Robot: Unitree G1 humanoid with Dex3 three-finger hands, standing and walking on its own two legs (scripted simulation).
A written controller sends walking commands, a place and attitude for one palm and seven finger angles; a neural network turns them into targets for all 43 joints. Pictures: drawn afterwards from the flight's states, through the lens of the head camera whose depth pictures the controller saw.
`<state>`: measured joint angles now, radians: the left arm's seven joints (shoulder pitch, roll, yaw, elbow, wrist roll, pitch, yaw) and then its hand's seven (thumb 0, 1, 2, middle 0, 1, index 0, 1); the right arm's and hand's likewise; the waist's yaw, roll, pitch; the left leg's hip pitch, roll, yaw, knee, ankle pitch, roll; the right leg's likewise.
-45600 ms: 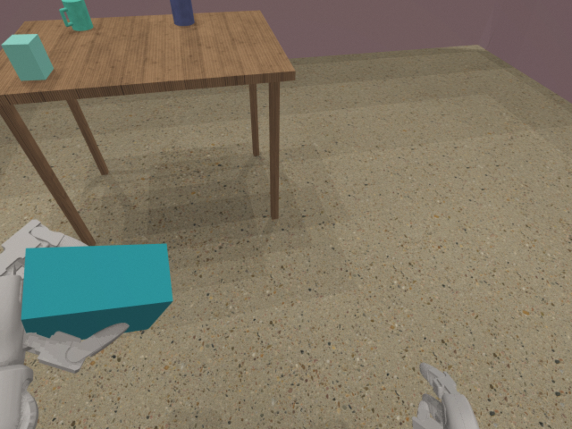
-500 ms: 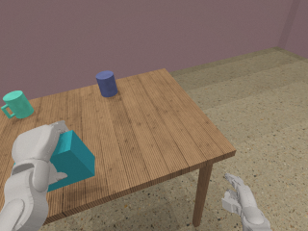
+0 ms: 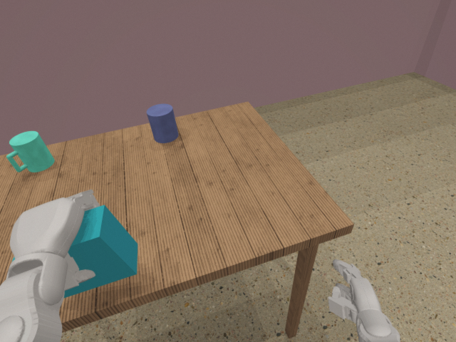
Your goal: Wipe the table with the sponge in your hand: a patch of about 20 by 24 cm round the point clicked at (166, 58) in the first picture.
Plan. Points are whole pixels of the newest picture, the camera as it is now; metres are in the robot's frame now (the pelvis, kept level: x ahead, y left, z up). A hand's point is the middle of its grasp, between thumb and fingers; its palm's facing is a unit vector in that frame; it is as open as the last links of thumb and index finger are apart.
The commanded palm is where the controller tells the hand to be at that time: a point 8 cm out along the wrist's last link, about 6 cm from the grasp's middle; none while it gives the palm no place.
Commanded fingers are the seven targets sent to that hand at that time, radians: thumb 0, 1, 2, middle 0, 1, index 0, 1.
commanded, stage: bring the sponge back beside the body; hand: left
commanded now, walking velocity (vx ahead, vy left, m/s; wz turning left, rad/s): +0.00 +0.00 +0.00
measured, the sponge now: (89, 259) +0.19 +0.28 +0.08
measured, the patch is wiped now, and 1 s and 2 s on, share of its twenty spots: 1.00 1.00 1.00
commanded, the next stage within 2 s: step back with the hand held close in 0.20 s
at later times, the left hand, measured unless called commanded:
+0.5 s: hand (99, 227) +0.20 +0.24 +0.16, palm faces +0.35 -0.83 -0.44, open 10.3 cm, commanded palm +0.15 +0.28 +0.20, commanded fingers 0.00 0.10 1.30 -1.20 -1.60 -1.20 -1.60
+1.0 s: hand (66, 233) +0.18 +0.27 +0.18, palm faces +0.40 -0.80 -0.44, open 10.4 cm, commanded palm +0.12 +0.31 +0.20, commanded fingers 0.00 0.10 1.30 -1.20 -1.60 -1.20 -1.60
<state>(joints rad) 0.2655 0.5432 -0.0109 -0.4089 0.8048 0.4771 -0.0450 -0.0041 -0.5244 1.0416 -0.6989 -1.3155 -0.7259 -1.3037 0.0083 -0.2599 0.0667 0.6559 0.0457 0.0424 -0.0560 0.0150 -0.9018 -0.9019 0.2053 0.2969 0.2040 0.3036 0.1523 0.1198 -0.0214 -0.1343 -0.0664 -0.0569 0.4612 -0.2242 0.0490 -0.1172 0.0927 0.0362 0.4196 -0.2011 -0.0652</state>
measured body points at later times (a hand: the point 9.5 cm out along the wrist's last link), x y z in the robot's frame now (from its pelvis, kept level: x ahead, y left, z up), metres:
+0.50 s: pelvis +0.00 +0.00 -0.01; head -0.01 +0.00 +0.44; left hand +0.18 +0.28 +0.19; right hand +0.22 -0.21 -0.06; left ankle +0.02 +0.09 -0.74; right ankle +0.02 -0.08 -0.74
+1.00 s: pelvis -0.03 +0.02 -0.01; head -0.03 +0.03 +0.44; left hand +0.15 +0.31 +0.20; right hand +0.13 -0.21 -0.10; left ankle +0.02 +0.09 -0.74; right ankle +0.01 -0.09 -0.74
